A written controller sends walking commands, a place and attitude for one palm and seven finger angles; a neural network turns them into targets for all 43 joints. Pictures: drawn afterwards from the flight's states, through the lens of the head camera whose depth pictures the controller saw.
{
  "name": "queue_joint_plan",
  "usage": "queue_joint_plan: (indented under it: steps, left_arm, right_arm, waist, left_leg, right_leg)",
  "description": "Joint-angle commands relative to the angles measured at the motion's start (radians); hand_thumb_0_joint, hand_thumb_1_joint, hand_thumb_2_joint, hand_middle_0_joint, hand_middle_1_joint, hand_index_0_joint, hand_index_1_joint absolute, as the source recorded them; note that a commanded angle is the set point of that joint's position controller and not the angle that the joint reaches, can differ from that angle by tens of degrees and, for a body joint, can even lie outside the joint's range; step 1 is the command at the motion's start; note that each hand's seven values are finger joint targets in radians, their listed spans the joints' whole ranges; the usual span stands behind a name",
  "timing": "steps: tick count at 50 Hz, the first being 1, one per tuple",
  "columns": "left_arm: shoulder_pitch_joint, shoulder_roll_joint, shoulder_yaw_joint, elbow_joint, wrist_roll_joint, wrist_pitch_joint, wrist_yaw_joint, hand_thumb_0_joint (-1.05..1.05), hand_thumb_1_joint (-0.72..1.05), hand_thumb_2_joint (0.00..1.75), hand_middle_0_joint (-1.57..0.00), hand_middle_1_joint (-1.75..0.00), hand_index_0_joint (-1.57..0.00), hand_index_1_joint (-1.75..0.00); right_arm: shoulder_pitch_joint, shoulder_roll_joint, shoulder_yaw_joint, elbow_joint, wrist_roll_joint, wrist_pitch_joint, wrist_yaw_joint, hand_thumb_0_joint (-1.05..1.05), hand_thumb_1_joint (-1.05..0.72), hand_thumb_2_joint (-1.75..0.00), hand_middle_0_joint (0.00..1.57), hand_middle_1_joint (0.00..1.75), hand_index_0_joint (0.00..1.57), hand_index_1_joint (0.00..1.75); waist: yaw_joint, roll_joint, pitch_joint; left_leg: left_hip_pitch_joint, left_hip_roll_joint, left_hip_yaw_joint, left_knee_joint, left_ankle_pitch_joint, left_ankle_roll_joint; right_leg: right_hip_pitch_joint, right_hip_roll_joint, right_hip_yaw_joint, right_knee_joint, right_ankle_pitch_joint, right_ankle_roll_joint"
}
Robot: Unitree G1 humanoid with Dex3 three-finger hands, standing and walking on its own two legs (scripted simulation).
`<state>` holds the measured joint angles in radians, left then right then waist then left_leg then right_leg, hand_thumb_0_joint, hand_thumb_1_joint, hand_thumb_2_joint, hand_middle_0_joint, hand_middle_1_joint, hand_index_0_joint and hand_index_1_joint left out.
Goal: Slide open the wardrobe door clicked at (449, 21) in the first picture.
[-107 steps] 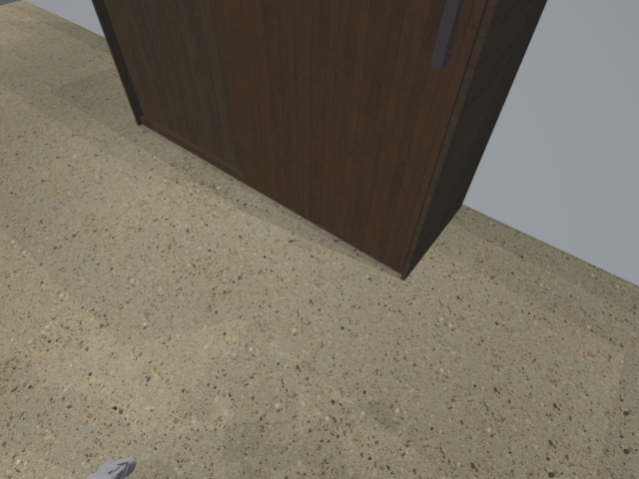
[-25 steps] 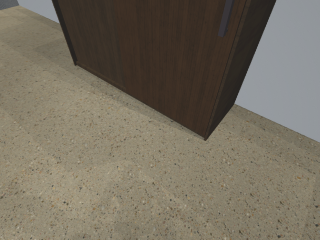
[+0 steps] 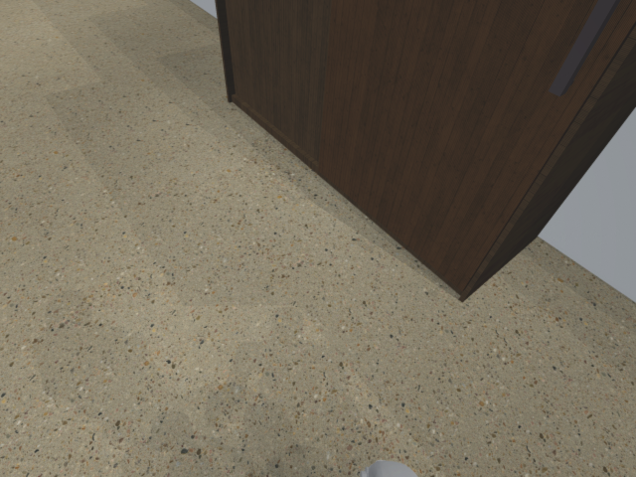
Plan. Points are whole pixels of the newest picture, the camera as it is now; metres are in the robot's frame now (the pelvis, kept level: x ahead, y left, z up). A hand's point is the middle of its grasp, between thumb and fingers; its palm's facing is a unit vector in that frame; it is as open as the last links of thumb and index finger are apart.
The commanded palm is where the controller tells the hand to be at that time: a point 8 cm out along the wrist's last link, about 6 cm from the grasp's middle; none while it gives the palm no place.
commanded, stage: walk to a spot facing it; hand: right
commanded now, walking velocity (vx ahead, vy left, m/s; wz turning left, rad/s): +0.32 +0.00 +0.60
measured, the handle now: (587, 44) +0.87 -0.53 +0.17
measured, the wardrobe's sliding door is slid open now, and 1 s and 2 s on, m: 0.00 0.00 0.00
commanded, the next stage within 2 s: none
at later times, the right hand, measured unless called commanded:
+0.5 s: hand (491, 415) +0.26 -0.29 -0.18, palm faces -0.21 +0.96 -0.19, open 7.3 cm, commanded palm none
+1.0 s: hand (351, 267) +0.56 -0.07 -0.19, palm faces -0.61 +0.78 -0.14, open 7.3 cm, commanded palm none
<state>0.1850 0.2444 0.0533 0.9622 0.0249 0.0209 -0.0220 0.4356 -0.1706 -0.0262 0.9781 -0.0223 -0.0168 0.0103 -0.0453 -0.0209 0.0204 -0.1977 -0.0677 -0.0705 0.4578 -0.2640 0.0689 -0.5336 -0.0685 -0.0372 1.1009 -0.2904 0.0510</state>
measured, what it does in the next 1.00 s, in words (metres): walks ahead, turning left: right foot, then left foot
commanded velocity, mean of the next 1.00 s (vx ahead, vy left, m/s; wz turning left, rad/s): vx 0.31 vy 0.00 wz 0.60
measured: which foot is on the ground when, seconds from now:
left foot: down 0.00-0.32, up 0.34-0.90, down 0.92-1.00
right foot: up 0.00-0.30, down 0.32-0.90, up 0.92-1.00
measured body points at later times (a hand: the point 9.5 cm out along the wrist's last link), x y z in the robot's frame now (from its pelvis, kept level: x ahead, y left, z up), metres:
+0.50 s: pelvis +0.17 -0.09 +0.00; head +0.19 -0.13 +0.45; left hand +0.19 +0.15 -0.12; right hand +0.27 -0.34 -0.16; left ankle +0.09 +0.04 -0.63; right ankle +0.18 -0.17 -0.74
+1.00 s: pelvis +0.36 +0.00 -0.03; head +0.41 +0.01 +0.42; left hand +0.16 +0.11 -0.17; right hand +0.59 -0.12 -0.18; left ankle +0.37 +0.05 -0.74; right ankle +0.28 -0.18 -0.63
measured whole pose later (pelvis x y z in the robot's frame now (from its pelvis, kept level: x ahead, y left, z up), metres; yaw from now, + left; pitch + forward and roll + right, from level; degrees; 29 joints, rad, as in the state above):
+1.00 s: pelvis +0.36 +0.00 -0.03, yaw +37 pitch -1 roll +1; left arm 0.46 0.12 0.03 1.08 0.01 -0.01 0.01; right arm 0.14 -0.18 -0.05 0.91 -0.01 -0.02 0.03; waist 0.04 0.03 0.12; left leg -0.37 -0.09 0.16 0.66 -0.30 0.15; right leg -0.26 -0.13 -0.17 1.31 -0.46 0.04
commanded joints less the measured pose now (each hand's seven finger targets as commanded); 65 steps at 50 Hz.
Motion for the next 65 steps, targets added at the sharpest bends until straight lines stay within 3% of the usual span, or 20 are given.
queue_joint_plan:
  steps: [1,11,14,15,16,17,20,25,38,41,43,44,45,46,47,48,50,54,58,65]
  left_arm:
    - [-0.094,0.059,0.024,-0.118,0.000,-0.042,0.007,0.00,0.90,0.90,-0.20,-0.30,-0.20,-0.30]
    - [-0.212,0.027,0.014,-0.194,-0.014,-0.074,0.007,0.00,0.90,0.90,-0.20,-0.30,-0.20,-0.30]
    - [0.012,0.063,0.026,-0.131,-0.018,-0.089,0.026,0.00,0.90,0.90,-0.20,-0.30,-0.20,-0.30]
    - [0.174,0.140,0.043,-0.079,-0.016,-0.094,0.042,0.00,0.90,0.90,-0.20,-0.30,-0.20,-0.30]
    - [0.292,0.255,0.071,-0.049,0.000,-0.099,0.045,0.00,0.90,0.90,-0.20,-0.30,-0.20,-0.30]
    - [0.281,0.245,0.058,-0.060,-0.005,-0.087,0.045,0.00,0.90,0.90,-0.20,-0.30,-0.20,-0.30]
    - [0.103,0.082,0.017,-0.089,-0.004,-0.096,0.042,0.00,0.90,0.90,-0.20,-0.30,-0.20,-0.30]
    - [0.148,0.021,0.002,-0.039,-0.013,-0.125,0.055,0.00,0.90,0.90,-0.20,-0.30,-0.20,-0.30]
    - [0.373,0.042,-0.002,0.069,0.002,-0.108,0.063,0.00,0.90,0.90,-0.20,-0.30,-0.20,-0.30]
    - [0.369,0.077,0.006,0.071,0.000,-0.098,0.062,0.00,0.90,0.90,-0.20,-0.30,-0.20,-0.30]
    - [0.323,0.108,0.017,0.053,-0.006,-0.095,0.058,0.00,0.90,0.90,-0.20,-0.30,-0.20,-0.30]
    - [0.293,0.114,0.015,0.032,-0.011,-0.093,0.053,0.00,0.90,0.90,-0.20,-0.30,-0.20,-0.30]
    - [0.266,0.097,0.012,0.009,-0.026,-0.090,0.041,0.00,0.90,0.90,-0.20,-0.30,-0.20,-0.30]
    - [0.266,0.017,0.003,-0.034,-0.037,-0.095,0.040,0.00,0.90,0.90,-0.20,-0.30,-0.20,-0.30]
    - [0.182,0.042,0.012,-0.064,-0.029,-0.096,0.047,0.00,0.90,0.90,-0.20,-0.30,-0.20,-0.30]
    - [0.144,0.035,0.021,-0.073,-0.021,-0.091,0.045,0.00,0.90,0.90,-0.20,-0.30,-0.20,-0.30]
    - [0.176,0.025,0.015,-0.050,-0.012,-0.075,0.041,0.00,0.90,0.90,-0.20,-0.30,-0.20,-0.30]
    - [0.178,-0.011,0.018,-0.046,-0.002,-0.043,0.039,0.00,0.90,0.90,-0.20,-0.30,-0.20,-0.30]
    - [0.044,-0.012,0.016,-0.099,0.000,-0.049,0.024,0.00,0.90,0.90,-0.20,-0.30,-0.20,-0.30]
    - [-0.156,0.013,-0.001,-0.181,-0.010,-0.069,0.024,0.00,0.90,0.90,-0.20,-0.30,-0.20,-0.30]
  right_arm:
    - [0.049,-0.190,-0.059,-0.047,0.003,-0.045,-0.014,0.00,-0.90,-0.90,0.20,0.30,0.20,0.30]
    - [0.072,-0.196,-0.070,-0.027,-0.011,-0.038,-0.028,0.00,-0.90,-0.90,0.20,0.30,0.20,0.30]
    - [-0.026,-0.208,-0.083,-0.053,-0.003,-0.036,-0.027,0.00,-0.90,-0.90,0.20,0.30,0.20,0.30]
    - [-0.033,-0.174,-0.082,-0.063,0.006,-0.037,-0.019,0.00,-0.90,-0.90,0.20,0.30,0.20,0.30]
    - [-0.003,-0.110,-0.075,-0.079,0.019,-0.036,-0.004,0.00,-0.90,-0.90,0.20,0.30,0.20,0.30]
    - [-0.018,-0.123,-0.077,-0.084,0.011,-0.037,-0.003,0.00,-0.90,-0.90,0.20,0.30,0.20,0.30]
    - [-0.103,-0.127,-0.087,-0.075,-0.014,-0.015,0.020,0.00,-0.90,-0.90,0.20,0.30,0.20,0.30]
    - [-0.073,-0.070,-0.078,-0.064,-0.017,0.031,0.036,0.00,-0.90,-0.90,0.20,0.30,0.20,0.30]
    - [-0.442,-0.040,-0.044,-0.160,-0.009,0.032,0.046,0.00,-0.90,-0.90,0.20,0.30,0.20,0.30]
    - [-0.378,-0.051,-0.047,-0.146,-0.010,0.017,0.040,0.00,-0.90,-0.90,0.20,0.30,0.20,0.30]
    - [-0.234,-0.096,-0.063,-0.108,-0.013,0.009,0.029,0.00,-0.90,-0.90,0.20,0.30,0.20,0.30]
    - [-0.129,-0.129,-0.074,-0.075,-0.016,-0.002,0.025,0.00,-0.90,-0.90,0.20,0.30,0.20,0.30]
    - [0.001,-0.205,-0.093,-0.040,-0.016,-0.011,0.019,0.00,-0.90,-0.90,0.20,0.30,0.20,0.30]
    - [0.066,-0.292,-0.107,-0.035,-0.002,-0.021,0.005,0.00,-0.90,-0.90,0.20,0.30,0.20,0.30]
    - [0.040,-0.323,-0.114,-0.042,0.022,-0.013,-0.008,0.00,-0.90,-0.90,0.20,0.30,0.20,0.30]
    - [-0.031,-0.282,-0.107,-0.058,0.026,-0.007,-0.015,0.00,-0.90,-0.90,0.20,0.30,0.20,0.30]
    - [-0.144,-0.212,-0.083,-0.080,0.024,-0.026,-0.017,0.00,-0.90,-0.90,0.20,0.30,0.20,0.30]
    - [-0.164,-0.175,-0.078,-0.074,0.000,-0.054,-0.015,0.00,-0.90,-0.90,0.20,0.30,0.20,0.30]
    - [-0.109,-0.168,-0.078,-0.056,0.002,-0.059,-0.008,0.00,-0.90,-0.90,0.20,0.30,0.20,0.30]
    - [-0.040,-0.213,-0.090,-0.070,0.002,-0.037,-0.025,0.00,-0.90,-0.90,0.20,0.30,0.20,0.30]
  waist:
    - [0.005,0.116,0.012]
    - [-0.036,0.190,0.020]
    - [0.079,0.150,-0.035]
    - [0.140,0.030,-0.127]
    - [0.157,-0.285,-0.206]
    - [0.139,-0.230,-0.163]
    - [0.059,-0.114,0.093]
    - [0.006,-0.138,0.066]
    - [0.103,-0.079,0.128]
    - [0.062,-0.119,0.055]
    - [-0.011,-0.157,-0.034]
    - [-0.061,-0.159,-0.090]
    - [-0.128,-0.060,-0.177]
    - [-0.113,0.132,-0.287]
    - [-0.106,0.085,-0.270]
    - [-0.062,-0.030,-0.101]
    - [0.027,0.003,-0.040]
    - [0.089,0.012,0.048]
    - [0.053,0.142,0.037]
    - [-0.015,0.209,-0.061]
  left_leg:
    - [0.107,0.234,-0.311,-0.238,0.063,0.104]
    - [0.141,0.236,-0.358,-0.149,0.274,0.115]
    - [-0.069,0.157,-0.296,0.041,0.326,0.057]
    - [-0.211,0.079,-0.224,0.238,0.236,0.027]
    - [-0.443,-0.040,-0.062,0.569,-0.267,-0.038]
    - [-0.483,0.012,-0.038,0.730,-0.299,-0.048]
    - [-0.468,0.130,0.004,0.848,-0.092,-0.060]
    - [-0.465,0.137,0.050,0.836,0.101,-0.086]
    - [-0.535,0.098,0.231,0.376,0.092,-0.048]
    - [-0.380,0.012,0.306,0.261,0.018,0.000]
    - [-0.192,-0.015,0.302,0.201,-0.006,0.035]
    - [0.015,-0.015,0.296,0.127,0.033,0.051]
    - [0.314,0.119,0.133,0.061,0.149,0.117]
    - [0.545,0.430,-0.437,0.012,0.377,0.272]
    - [0.518,0.475,-0.525,-0.084,0.389,0.316]
    - [0.377,0.456,-0.396,-0.120,0.366,0.206]
    - [0.157,0.361,-0.249,-0.150,0.399,0.039]
    - [-0.129,0.269,-0.118,-0.189,0.404,0.136]
    - [-0.069,0.212,-0.121,-0.162,0.413,0.123]
    - [0.192,0.194,-0.180,0.031,0.833,0.074]
  right_leg:
    - [-0.155,-0.023,0.029,-0.024,0.080,0.018]
    - [-0.016,0.029,0.001,-0.386,-0.017,0.002]
    - [0.405,0.055,0.001,-0.636,0.067,-0.021]
    - [0.681,-0.053,0.082,-0.660,0.061,-0.041]
    - [0.835,-0.384,0.469,-0.748,-0.012,-0.126]
    - [0.715,-0.467,0.588,-0.854,-0.121,-0.173]
    - [0.349,-0.329,0.332,-0.932,-0.172,-0.135]
    - [0.369,-0.215,-0.034,-0.888,0.278,-0.040]
    - [0.657,-0.246,-0.209,-0.829,0.764,-0.094]
    - [0.706,-0.248,-0.285,-0.655,1.142,-0.087]
    - [0.675,-0.258,-0.306,-0.445,1.254,-0.075]
    - [0.555,-0.247,-0.310,-0.272,1.142,-0.064]
    - [0.317,-0.216,-0.308,0.019,0.752,-0.042]
    - [-0.041,-0.022,-0.234,0.359,-0.257,0.017]
    - [-0.141,-0.019,-0.056,0.445,-0.289,-0.007]
    - [-0.173,-0.066,0.006,0.433,-0.161,-0.022]
    - [-0.104,-0.120,0.033,0.306,-0.023,0.003]
    - [0.000,-0.116,0.009,0.122,-0.014,0.026]
    - [-0.067,-0.099,0.003,-0.035,0.079,0.042]
    - [0.008,0.014,-0.062,-0.420,0.040,0.027]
